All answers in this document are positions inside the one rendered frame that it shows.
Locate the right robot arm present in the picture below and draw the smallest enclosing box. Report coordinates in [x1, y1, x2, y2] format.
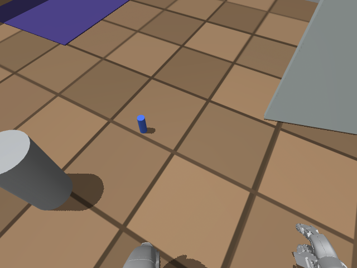
[317, 256, 347, 268]

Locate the right robot hand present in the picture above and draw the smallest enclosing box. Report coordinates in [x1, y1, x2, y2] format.
[293, 223, 339, 268]

